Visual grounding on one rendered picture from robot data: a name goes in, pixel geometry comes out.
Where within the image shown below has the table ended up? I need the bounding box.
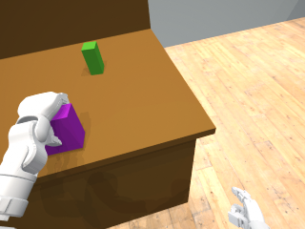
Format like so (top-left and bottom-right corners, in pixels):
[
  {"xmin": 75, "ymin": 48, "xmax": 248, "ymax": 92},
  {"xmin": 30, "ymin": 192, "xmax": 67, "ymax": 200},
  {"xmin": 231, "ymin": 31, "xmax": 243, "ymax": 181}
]
[{"xmin": 0, "ymin": 0, "xmax": 216, "ymax": 229}]

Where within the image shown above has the robot right hand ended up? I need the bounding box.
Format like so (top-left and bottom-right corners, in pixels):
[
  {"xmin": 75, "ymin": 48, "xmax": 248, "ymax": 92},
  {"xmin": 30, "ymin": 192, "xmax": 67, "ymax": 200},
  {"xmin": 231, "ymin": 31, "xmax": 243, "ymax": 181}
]
[{"xmin": 228, "ymin": 186, "xmax": 266, "ymax": 229}]

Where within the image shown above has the sponge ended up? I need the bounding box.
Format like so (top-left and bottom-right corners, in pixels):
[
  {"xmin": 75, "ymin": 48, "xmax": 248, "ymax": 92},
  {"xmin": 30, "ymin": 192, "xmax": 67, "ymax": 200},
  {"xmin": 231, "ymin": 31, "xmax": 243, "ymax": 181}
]
[{"xmin": 45, "ymin": 103, "xmax": 85, "ymax": 156}]

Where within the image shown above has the robot left hand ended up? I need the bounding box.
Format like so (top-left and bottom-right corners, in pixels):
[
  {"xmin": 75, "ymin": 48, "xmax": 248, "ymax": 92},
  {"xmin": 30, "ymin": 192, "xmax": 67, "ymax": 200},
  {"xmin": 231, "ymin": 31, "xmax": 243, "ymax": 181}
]
[{"xmin": 17, "ymin": 92, "xmax": 70, "ymax": 147}]

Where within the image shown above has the left robot forearm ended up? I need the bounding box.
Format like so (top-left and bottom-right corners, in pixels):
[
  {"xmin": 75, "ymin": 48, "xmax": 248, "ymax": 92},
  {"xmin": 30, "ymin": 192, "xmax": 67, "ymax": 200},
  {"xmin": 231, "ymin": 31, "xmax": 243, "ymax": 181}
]
[{"xmin": 0, "ymin": 113, "xmax": 51, "ymax": 221}]

